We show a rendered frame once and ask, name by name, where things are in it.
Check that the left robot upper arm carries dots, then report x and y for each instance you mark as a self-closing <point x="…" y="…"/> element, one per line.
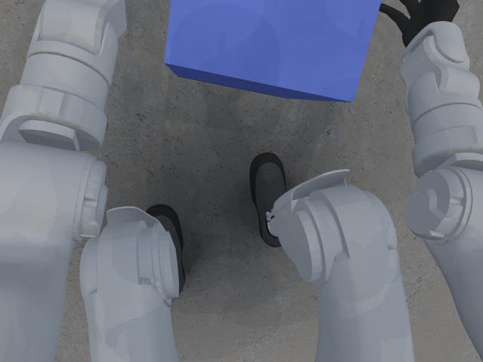
<point x="49" y="199"/>

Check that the right robot thigh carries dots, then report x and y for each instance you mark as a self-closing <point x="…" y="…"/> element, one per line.
<point x="336" y="239"/>

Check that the right robot hand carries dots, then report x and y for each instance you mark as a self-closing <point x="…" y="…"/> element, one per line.
<point x="422" y="13"/>

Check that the carton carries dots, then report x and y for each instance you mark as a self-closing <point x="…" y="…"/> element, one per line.
<point x="295" y="49"/>

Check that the robot right forearm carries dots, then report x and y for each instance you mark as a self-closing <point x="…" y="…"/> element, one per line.
<point x="442" y="100"/>

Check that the robot right foot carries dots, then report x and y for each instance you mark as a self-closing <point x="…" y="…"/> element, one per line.
<point x="267" y="180"/>

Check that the robot left forearm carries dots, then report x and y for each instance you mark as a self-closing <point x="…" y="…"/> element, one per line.
<point x="69" y="67"/>

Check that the right robot upper arm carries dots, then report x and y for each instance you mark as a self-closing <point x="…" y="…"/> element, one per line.
<point x="446" y="210"/>

